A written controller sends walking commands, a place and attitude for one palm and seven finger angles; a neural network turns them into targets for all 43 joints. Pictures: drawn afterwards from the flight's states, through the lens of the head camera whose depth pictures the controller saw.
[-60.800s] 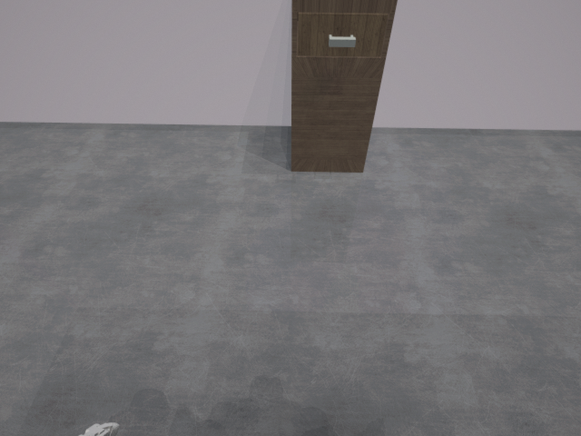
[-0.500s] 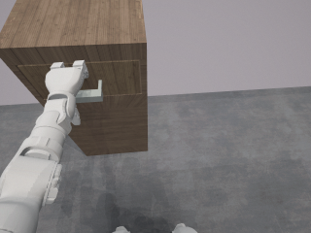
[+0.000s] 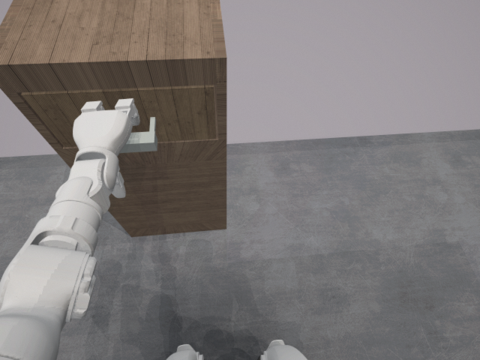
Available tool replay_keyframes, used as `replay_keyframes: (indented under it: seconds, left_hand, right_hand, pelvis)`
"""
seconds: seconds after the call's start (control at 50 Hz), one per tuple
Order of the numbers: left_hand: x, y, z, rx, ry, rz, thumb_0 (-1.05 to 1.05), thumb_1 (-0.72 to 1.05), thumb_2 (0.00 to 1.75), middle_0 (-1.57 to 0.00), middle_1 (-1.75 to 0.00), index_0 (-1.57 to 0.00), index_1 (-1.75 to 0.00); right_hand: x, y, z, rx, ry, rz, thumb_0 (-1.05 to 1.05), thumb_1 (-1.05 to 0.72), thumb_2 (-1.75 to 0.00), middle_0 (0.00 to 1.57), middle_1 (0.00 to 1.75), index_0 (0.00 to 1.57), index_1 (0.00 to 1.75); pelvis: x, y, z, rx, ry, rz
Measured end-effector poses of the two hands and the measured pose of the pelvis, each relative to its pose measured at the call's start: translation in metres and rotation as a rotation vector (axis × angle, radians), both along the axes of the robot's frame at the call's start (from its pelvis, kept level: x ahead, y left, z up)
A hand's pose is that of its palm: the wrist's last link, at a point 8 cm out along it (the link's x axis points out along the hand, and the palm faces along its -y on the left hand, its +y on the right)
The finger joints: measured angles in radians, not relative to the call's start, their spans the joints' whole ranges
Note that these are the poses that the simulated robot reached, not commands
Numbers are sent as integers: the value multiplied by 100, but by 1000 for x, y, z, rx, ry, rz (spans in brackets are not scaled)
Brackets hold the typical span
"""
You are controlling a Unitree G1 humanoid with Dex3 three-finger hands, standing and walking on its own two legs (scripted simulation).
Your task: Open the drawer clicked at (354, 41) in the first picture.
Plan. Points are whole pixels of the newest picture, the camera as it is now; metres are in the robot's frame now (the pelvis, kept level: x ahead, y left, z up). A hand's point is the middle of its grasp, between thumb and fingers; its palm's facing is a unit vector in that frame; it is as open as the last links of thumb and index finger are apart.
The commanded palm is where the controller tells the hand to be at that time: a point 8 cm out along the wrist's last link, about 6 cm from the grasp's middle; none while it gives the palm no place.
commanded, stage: lower the fingers behind the handle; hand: left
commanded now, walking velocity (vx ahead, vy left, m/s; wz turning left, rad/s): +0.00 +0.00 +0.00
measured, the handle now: (130, 132) +0.55 +0.19 -0.02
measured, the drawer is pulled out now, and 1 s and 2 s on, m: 0.00 0.00 0.00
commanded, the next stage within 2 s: lift the fingers back up to retry in 1.24 s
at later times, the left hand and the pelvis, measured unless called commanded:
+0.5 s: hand (116, 150) +0.50 +0.20 -0.01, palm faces -0.06 +0.01 -1.00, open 13.9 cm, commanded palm +0.49 +0.19 +0.03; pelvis -0.02 +0.00 -0.02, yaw +0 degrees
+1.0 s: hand (117, 152) +0.50 +0.20 -0.01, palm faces -0.03 +0.02 -1.00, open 13.9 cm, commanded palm +0.48 +0.19 +0.01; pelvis -0.04 +0.00 -0.04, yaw +0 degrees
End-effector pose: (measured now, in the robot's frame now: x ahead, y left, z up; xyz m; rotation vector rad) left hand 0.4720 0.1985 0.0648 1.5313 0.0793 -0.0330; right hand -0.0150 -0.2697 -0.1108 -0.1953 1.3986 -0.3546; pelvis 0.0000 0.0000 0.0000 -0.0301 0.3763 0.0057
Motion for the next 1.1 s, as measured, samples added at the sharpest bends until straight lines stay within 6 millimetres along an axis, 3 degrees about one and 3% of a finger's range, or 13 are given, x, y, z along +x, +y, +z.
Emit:
replay_keyframes:
  seconds: [0.26,0.64,1.1]
  left_hand:
    - [2,3,-16,26,10,26,0,-49,30,-32,-120,-32,-120]
    - [12,3,-18,59,-15,35,0,-49,30,-33,-133,-32,-120]
    - [5,2,-24,65,-35,35,0,-49,30,-24,-133,-32,-120]
  right_hand:
    - [-7,5,-7,-3,10,3,1,-90,-90,20,30,21,30]
    - [-29,11,-20,-4,36,9,1,-90,-90,20,30,21,30]
    - [-52,11,-38,-15,20,7,1,-90,-90,20,30,21,30]
  pelvis:
    - [-7,3,-8,-7,24,7]
    - [-22,5,-25,-13,63,9]
    - [-48,5,-45,-17,84,6]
